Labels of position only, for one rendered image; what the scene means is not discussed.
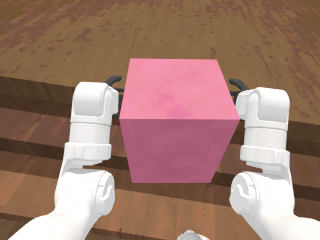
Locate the right robot hand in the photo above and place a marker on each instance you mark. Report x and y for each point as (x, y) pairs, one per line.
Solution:
(242, 88)

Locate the robot right forearm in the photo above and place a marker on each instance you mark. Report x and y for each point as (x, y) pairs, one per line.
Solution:
(266, 115)

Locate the right robot upper arm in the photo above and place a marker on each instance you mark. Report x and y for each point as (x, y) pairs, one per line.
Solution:
(266, 202)

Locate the left robot hand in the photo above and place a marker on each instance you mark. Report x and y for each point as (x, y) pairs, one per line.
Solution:
(111, 81)

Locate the carton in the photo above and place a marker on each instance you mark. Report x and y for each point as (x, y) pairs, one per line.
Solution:
(177, 119)

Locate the left robot upper arm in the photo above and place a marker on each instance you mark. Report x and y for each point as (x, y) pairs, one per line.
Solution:
(82, 196)

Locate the robot left forearm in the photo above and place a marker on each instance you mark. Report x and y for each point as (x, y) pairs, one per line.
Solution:
(93, 105)

